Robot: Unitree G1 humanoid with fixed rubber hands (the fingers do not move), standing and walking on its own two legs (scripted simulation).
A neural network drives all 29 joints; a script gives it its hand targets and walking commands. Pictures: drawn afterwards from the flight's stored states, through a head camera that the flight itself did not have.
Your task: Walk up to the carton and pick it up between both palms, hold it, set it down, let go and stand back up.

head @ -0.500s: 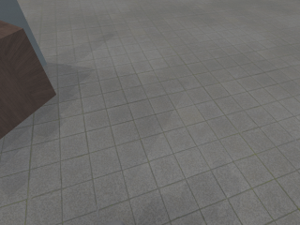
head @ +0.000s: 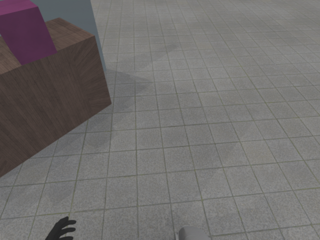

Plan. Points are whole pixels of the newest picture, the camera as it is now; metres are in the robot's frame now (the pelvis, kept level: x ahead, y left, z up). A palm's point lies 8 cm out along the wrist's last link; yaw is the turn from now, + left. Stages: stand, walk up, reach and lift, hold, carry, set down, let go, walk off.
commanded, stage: walk up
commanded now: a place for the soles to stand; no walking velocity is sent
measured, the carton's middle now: (22, 30) +1.19 +0.63 +0.00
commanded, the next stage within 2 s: none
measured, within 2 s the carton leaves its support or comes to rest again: neither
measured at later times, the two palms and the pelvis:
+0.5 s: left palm out of the picture +0.06 +0.36 -0.13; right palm (166, 143) +0.43 -0.07 -0.09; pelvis +0.19 +0.11 -0.02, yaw +20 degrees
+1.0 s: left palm out of the picture +0.38 +0.47 -0.08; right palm (156, 126) +0.54 -0.04 -0.13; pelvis +0.41 +0.19 -0.01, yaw +29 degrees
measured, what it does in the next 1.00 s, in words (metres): walks ahead, turning left: right foot, then left foot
